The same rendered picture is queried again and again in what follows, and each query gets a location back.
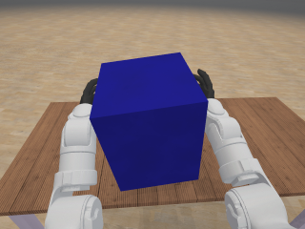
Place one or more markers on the right robot upper arm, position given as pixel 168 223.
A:
pixel 255 206

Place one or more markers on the robot left hand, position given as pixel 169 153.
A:
pixel 88 93

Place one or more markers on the robot right forearm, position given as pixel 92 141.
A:
pixel 236 163

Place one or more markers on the robot left forearm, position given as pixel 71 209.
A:
pixel 77 155

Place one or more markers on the robot right hand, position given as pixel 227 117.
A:
pixel 205 83

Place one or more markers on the carton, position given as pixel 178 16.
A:
pixel 149 115

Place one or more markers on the table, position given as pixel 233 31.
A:
pixel 275 136

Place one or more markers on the left robot upper arm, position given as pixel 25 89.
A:
pixel 75 212

